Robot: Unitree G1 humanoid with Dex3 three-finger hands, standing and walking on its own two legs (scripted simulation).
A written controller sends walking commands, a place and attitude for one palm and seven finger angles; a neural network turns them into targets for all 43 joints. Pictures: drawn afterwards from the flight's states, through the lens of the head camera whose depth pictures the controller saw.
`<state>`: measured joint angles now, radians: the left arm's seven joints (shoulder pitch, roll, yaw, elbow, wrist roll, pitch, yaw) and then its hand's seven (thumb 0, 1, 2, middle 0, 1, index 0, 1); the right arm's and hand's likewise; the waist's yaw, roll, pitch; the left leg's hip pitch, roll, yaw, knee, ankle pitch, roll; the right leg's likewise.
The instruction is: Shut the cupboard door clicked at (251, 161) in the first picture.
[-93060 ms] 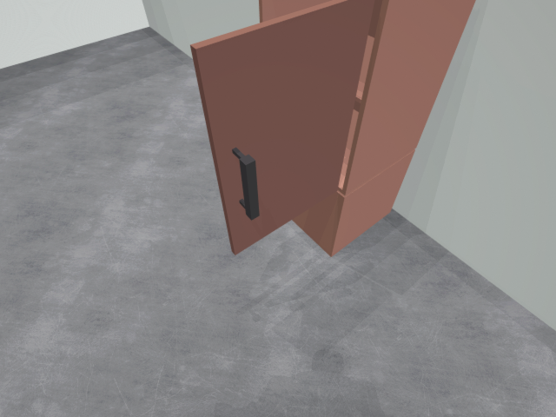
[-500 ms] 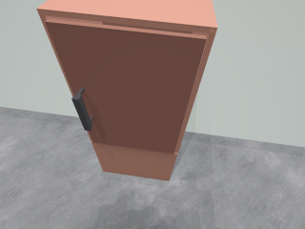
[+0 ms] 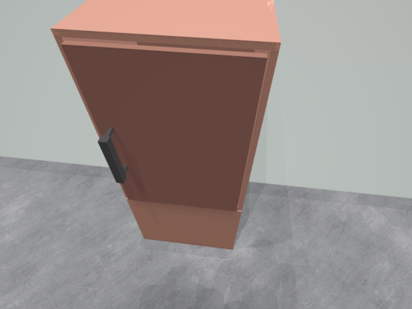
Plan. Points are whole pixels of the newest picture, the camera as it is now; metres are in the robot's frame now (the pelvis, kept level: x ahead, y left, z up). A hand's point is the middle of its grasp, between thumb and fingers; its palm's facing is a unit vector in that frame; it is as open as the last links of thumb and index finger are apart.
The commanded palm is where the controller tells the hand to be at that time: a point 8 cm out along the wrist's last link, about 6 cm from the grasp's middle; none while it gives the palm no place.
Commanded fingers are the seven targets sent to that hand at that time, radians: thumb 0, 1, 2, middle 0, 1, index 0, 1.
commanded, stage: look again from close up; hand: left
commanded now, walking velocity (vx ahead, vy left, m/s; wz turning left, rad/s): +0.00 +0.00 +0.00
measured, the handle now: (116, 155) +0.51 +0.29 -0.06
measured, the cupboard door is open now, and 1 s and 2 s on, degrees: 0 0 0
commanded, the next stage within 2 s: shuffle to correct the standing spot in 0.38 s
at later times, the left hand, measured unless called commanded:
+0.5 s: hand out of the picture +0.02 +0.18 -0.17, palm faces +0.00 -0.98 -0.21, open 7.4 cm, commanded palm none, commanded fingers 0.00 0.90 0.90 -0.20 -0.30 -0.20 -0.30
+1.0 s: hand out of the picture +0.05 +0.23 -0.18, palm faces +0.02 -0.97 -0.24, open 7.4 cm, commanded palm none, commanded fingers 0.00 0.90 0.90 -0.20 -0.30 -0.20 -0.30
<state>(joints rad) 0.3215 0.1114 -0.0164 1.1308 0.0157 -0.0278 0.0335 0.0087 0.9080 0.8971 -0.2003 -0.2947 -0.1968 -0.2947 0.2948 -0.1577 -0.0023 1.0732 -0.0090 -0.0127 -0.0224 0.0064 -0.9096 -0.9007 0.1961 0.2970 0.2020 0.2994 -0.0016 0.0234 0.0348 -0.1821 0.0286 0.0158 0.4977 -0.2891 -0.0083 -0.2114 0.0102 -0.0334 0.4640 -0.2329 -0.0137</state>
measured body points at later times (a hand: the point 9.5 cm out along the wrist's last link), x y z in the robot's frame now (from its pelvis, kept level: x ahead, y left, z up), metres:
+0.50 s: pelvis +0.01 +0.01 +0.00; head +0.03 +0.00 +0.45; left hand +0.03 +0.24 -0.15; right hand +0.00 -0.21 -0.16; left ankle -0.02 +0.12 -0.74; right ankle +0.01 -0.11 -0.74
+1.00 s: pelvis +0.02 +0.04 -0.01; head +0.05 +0.04 +0.44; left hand +0.05 +0.28 -0.16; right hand +0.03 -0.20 -0.16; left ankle -0.02 +0.12 -0.74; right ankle +0.01 -0.11 -0.74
